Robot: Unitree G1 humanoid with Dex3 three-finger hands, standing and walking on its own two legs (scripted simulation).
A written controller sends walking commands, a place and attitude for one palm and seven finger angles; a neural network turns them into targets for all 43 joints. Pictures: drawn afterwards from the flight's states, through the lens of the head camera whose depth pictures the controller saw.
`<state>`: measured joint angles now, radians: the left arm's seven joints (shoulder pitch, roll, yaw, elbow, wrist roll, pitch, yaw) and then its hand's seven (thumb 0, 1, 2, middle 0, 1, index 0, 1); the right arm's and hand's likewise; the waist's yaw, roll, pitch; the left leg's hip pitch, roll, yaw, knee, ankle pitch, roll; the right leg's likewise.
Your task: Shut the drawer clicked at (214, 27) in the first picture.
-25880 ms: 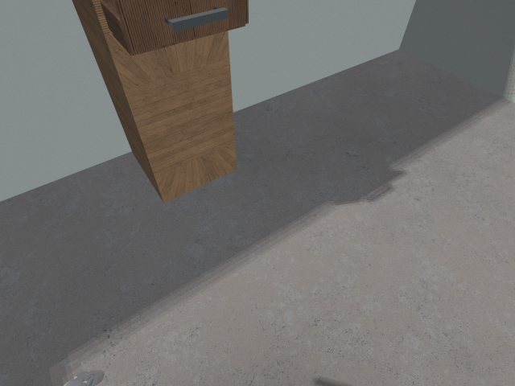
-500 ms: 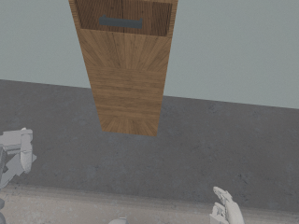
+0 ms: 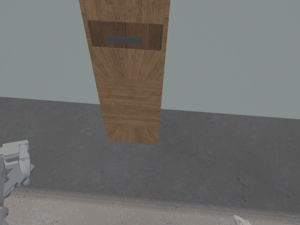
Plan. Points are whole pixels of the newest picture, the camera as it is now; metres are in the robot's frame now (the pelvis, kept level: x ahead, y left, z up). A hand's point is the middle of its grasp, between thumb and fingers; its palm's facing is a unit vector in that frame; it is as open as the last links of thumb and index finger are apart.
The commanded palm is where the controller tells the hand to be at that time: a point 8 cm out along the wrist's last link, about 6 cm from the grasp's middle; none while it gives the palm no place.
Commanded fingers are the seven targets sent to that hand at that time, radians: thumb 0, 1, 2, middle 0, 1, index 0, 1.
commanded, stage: stop stepping back and stand still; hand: left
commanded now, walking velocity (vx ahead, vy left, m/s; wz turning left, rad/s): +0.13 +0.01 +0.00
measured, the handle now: (124, 38) +0.96 +0.19 +0.13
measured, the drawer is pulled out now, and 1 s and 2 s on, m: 0.00 0.00 0.00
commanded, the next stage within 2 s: let the arm hang, fingers relaxed in 0.54 s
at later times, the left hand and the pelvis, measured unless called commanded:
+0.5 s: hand out of the picture +0.13 +0.28 +0.16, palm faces +0.47 -0.78 -0.40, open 3.3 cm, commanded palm +0.07 +0.31 +0.17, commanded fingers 0.00 0.90 0.90 -1.40 -1.60 -1.40 -1.60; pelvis -0.04 +0.03 -0.02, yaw +3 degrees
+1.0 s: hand out of the picture -0.04 +0.24 -0.18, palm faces +0.06 -0.97 -0.23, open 3.4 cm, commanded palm none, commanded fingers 0.00 0.90 0.90 -0.64 -0.78 -0.64 -0.78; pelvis -0.05 +0.04 +0.00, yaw +5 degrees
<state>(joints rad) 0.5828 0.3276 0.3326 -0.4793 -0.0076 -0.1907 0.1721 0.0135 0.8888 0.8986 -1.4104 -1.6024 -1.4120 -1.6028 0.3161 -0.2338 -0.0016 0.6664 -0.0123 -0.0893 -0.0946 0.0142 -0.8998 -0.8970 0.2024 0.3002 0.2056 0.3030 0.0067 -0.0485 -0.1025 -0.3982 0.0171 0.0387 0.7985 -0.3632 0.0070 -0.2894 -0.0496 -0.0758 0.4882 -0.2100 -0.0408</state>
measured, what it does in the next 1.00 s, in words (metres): steps on the spot: left foot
